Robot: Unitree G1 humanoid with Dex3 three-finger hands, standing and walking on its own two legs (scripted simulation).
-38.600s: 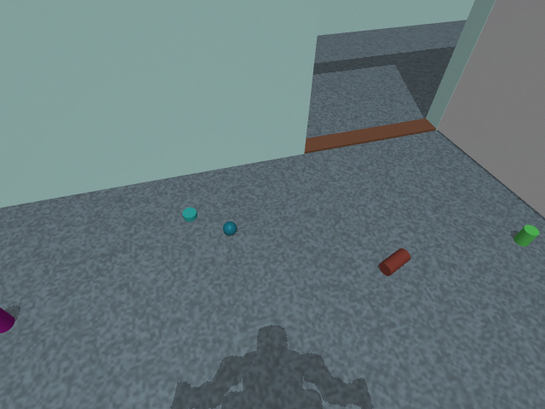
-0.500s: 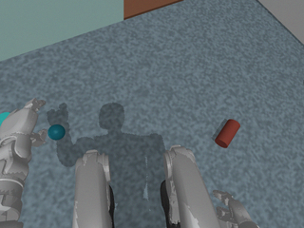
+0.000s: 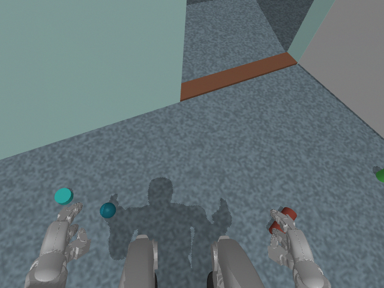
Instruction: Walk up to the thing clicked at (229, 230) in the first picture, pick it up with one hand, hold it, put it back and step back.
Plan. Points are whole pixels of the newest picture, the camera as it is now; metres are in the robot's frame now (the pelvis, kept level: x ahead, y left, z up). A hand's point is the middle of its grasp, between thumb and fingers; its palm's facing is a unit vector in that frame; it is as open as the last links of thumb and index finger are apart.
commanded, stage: home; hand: left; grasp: from above
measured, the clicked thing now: (107, 210) +0.43 +0.30 -0.58
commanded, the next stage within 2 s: none
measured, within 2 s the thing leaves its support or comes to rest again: neither
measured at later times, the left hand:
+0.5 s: hand (71, 251) +0.21 +0.18 +0.07, palm faces +0.09 -0.97 -0.21, open 7.4 cm
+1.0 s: hand (71, 255) +0.20 +0.18 +0.06, palm faces +0.09 -0.97 -0.21, open 7.5 cm
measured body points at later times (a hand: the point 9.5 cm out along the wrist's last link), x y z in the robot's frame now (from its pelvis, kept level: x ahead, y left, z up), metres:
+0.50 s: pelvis +0.05 +0.00 +0.11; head +0.06 +0.00 +0.56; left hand +0.20 +0.23 +0.08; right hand +0.22 -0.24 +0.05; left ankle +0.06 +0.12 -0.57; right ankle +0.04 -0.14 -0.57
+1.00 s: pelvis +0.05 +0.00 +0.11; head +0.06 +0.00 +0.56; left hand +0.19 +0.24 +0.08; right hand +0.22 -0.24 +0.04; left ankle +0.06 +0.12 -0.57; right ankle +0.04 -0.14 -0.57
